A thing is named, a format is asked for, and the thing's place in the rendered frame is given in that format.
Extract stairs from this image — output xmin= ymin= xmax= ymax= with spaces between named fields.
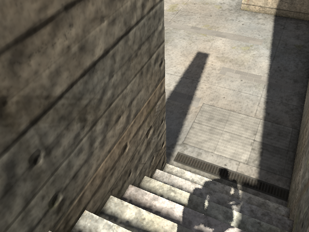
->
xmin=48 ymin=163 xmax=294 ymax=232

